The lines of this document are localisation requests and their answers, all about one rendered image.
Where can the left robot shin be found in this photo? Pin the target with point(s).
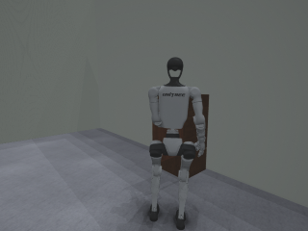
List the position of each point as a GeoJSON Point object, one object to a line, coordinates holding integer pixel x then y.
{"type": "Point", "coordinates": [155, 187]}

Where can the robot left thigh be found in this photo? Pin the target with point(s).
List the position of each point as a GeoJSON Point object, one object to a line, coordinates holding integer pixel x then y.
{"type": "Point", "coordinates": [156, 149]}

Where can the left robot upper arm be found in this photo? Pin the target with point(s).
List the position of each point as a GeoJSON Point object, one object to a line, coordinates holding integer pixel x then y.
{"type": "Point", "coordinates": [154, 103]}

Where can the cupboard door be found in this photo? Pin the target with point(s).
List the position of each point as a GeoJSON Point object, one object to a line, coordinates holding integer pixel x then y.
{"type": "Point", "coordinates": [159, 134]}

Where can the right robot forearm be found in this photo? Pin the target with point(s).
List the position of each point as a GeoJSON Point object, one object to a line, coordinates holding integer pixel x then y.
{"type": "Point", "coordinates": [200, 131]}

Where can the right robot upper arm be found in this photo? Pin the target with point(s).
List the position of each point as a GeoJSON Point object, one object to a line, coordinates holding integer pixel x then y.
{"type": "Point", "coordinates": [197, 105]}

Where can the robot right hand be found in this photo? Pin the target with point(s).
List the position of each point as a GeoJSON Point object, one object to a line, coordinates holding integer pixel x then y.
{"type": "Point", "coordinates": [200, 146]}

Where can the left robot forearm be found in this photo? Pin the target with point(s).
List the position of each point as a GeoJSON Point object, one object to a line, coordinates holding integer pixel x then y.
{"type": "Point", "coordinates": [159, 124]}

